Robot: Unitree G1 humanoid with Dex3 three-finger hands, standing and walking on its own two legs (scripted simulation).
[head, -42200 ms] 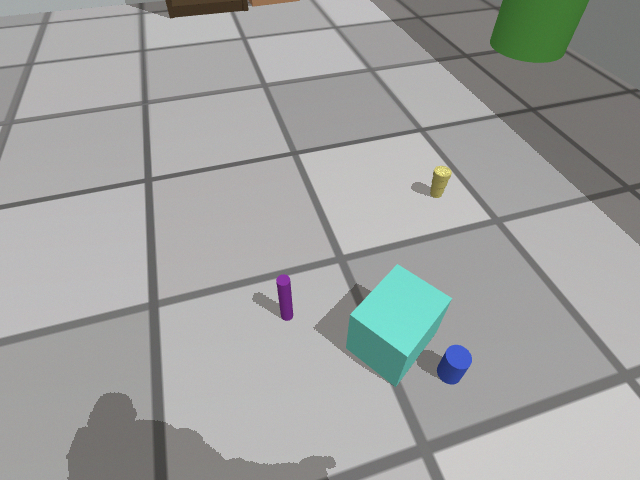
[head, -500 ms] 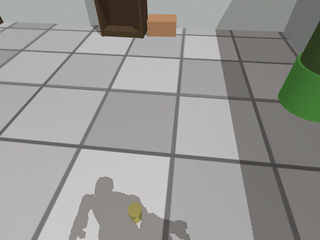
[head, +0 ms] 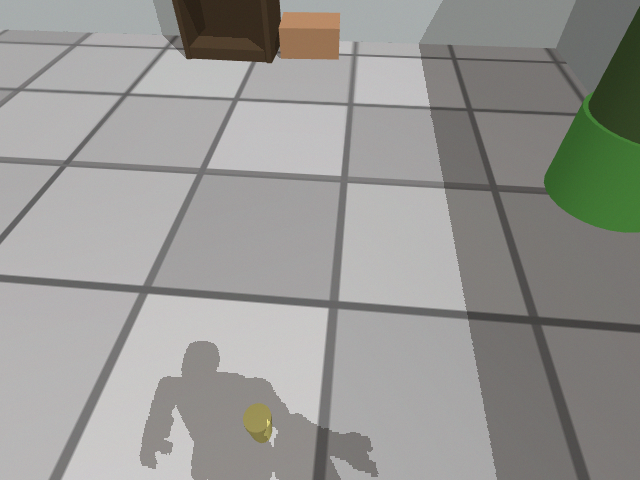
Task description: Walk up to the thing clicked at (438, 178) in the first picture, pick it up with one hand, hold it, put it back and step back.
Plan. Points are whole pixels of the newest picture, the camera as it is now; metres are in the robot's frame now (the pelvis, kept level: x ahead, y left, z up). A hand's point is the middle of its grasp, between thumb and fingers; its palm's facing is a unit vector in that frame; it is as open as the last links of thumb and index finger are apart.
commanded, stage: stand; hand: left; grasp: from the side
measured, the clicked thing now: (260, 425) +0.42 +0.19 -0.71
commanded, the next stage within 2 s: step back in 0.88 s
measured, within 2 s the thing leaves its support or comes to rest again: neither
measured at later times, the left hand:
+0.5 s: hand out of the picture +0.09 +0.24 -0.15, palm faces -0.02 -0.94 -0.34, open 7.4 cm
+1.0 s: hand out of the picture +0.10 +0.25 -0.16, palm faces +0.00 -0.93 -0.36, open 7.4 cm
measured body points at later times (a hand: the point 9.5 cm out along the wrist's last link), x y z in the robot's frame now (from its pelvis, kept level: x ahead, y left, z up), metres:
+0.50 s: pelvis +0.02 +0.00 +0.00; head +0.02 -0.01 +0.45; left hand +0.09 +0.29 -0.13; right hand +0.09 -0.30 -0.13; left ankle +0.03 +0.13 -0.74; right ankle +0.02 -0.14 -0.74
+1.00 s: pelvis +0.00 -0.01 +0.00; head +0.04 -0.01 +0.44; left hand +0.10 +0.30 -0.13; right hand +0.09 -0.32 -0.14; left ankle +0.03 +0.13 -0.74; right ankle +0.02 -0.14 -0.74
